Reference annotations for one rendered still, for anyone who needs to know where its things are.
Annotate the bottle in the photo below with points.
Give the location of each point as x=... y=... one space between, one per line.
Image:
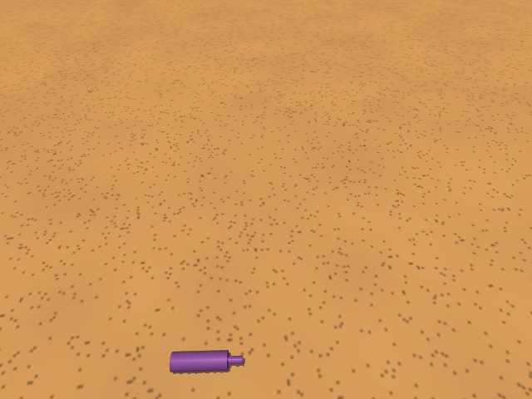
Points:
x=202 y=361

